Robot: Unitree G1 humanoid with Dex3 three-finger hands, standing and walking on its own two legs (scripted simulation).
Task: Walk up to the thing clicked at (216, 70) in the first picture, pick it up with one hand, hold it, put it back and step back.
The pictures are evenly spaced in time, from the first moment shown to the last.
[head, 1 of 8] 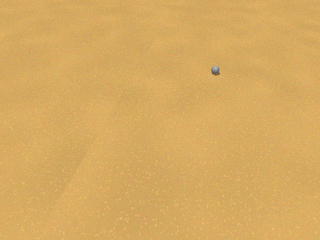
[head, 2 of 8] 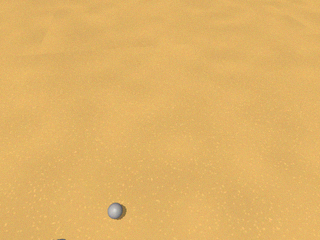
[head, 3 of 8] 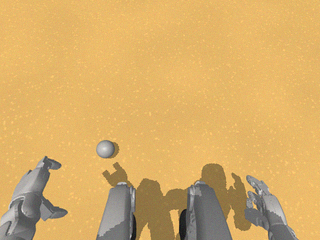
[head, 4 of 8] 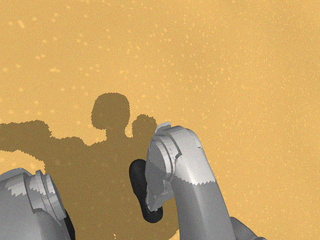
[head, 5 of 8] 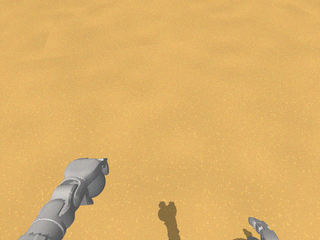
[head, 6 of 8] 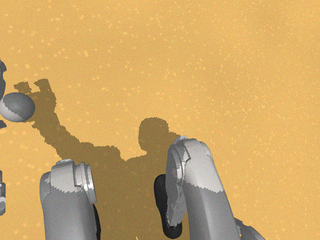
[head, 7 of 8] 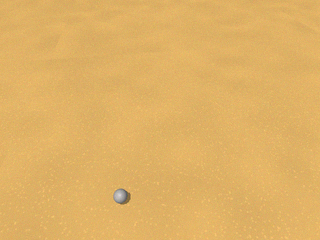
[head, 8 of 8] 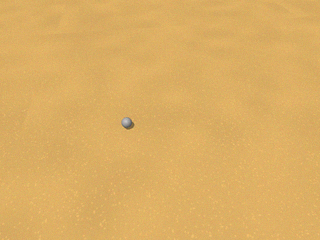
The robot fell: no
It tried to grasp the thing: yes
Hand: left
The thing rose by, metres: 0.69
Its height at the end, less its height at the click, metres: +0.00
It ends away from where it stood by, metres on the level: 0.10
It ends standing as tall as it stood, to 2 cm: yes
